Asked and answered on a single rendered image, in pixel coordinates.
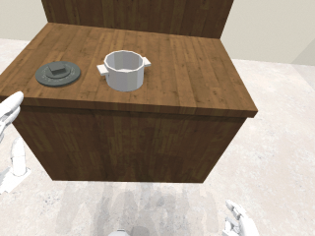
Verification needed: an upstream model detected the knob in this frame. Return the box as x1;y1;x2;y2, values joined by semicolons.
48;62;66;75

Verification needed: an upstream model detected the table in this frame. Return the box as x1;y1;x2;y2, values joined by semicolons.
0;0;258;184

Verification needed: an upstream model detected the lid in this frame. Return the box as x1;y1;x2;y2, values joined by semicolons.
34;61;81;88

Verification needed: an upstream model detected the pot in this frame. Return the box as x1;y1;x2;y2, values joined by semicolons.
96;50;152;92

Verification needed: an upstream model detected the left robot hand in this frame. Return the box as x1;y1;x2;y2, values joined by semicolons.
0;91;32;195

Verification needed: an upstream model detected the right robot hand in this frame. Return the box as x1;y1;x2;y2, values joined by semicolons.
222;200;260;236

